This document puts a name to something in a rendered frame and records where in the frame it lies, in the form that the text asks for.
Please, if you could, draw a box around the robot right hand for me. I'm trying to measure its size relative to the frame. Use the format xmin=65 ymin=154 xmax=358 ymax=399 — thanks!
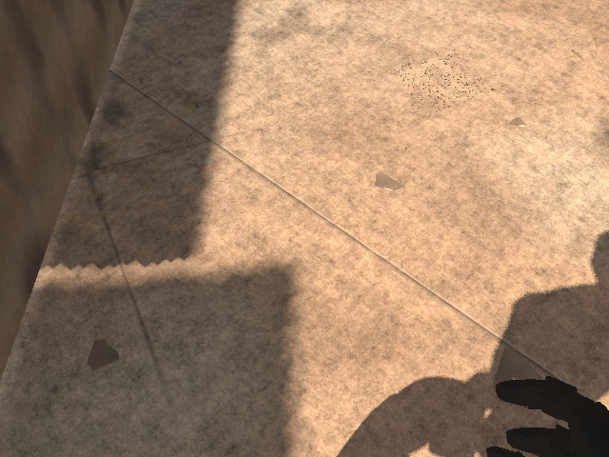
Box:
xmin=486 ymin=376 xmax=609 ymax=457

